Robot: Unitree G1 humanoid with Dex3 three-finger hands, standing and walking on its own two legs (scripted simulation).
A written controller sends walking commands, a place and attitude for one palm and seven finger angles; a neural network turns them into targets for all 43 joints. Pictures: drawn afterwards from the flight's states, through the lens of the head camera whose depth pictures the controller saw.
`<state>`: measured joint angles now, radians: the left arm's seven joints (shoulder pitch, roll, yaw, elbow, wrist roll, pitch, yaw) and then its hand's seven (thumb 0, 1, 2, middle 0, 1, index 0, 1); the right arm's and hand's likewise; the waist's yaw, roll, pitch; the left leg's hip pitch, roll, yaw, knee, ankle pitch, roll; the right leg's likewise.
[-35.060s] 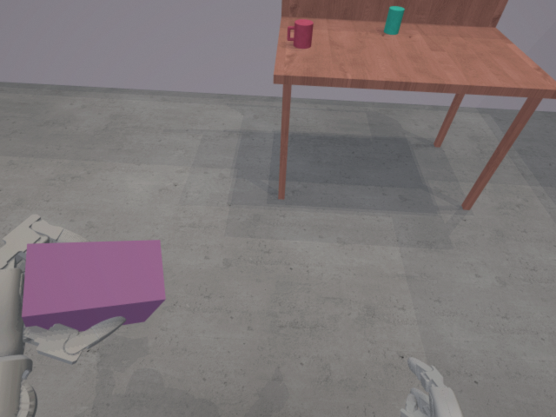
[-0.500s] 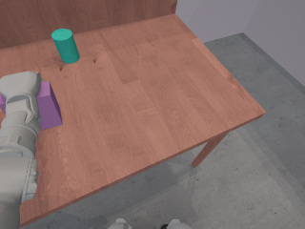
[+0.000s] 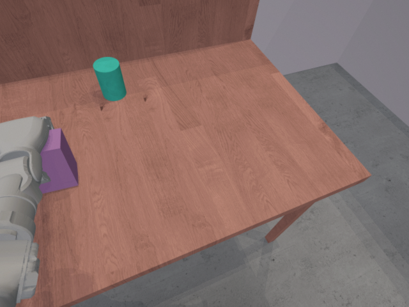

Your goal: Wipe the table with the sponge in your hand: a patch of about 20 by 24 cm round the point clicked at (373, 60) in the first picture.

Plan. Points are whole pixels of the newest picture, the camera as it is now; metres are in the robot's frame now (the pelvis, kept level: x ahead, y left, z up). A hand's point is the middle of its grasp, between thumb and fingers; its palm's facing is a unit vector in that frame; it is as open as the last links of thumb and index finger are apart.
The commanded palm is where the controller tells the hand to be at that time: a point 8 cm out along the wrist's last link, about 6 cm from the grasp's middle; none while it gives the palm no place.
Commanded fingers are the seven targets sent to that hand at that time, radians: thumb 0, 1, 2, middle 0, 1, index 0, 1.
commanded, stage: slide back across to the first lane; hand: left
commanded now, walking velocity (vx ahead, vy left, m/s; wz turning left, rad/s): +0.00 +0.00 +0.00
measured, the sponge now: (44, 169) +0.39 +0.36 -0.02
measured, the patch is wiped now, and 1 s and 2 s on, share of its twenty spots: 1.00 1.00 1.00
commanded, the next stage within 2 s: wipe back along the first lane in 0.04 s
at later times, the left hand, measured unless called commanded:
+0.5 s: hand (22, 170) +0.37 +0.37 +0.02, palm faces -0.09 +0.00 -1.00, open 10.4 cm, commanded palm +0.33 +0.35 +0.05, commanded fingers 0.00 0.10 1.30 -1.20 -1.60 -1.20 -1.60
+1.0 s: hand (24, 190) +0.32 +0.35 +0.02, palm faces -0.06 -0.02 -1.00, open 10.4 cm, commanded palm +0.28 +0.33 +0.05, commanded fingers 0.00 0.10 1.30 -1.20 -1.60 -1.20 -1.60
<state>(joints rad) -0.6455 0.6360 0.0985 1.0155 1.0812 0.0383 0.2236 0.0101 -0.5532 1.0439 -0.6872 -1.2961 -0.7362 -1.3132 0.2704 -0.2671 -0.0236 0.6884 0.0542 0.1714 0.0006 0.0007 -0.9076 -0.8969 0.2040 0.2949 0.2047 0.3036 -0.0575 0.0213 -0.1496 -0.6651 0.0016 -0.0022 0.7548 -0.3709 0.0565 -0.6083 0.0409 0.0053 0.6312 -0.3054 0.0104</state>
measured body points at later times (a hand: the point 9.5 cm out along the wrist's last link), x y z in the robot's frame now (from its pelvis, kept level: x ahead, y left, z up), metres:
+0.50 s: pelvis +0.00 +0.00 +0.00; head +0.06 +0.02 +0.45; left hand +0.37 +0.37 +0.08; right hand +0.10 -0.27 -0.11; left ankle -0.01 +0.08 -0.71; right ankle -0.01 -0.14 -0.71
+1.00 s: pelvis +0.00 +0.00 +0.01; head +0.04 +0.01 +0.45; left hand +0.32 +0.35 +0.08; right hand +0.16 -0.24 -0.10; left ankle -0.01 +0.08 -0.71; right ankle -0.01 -0.14 -0.71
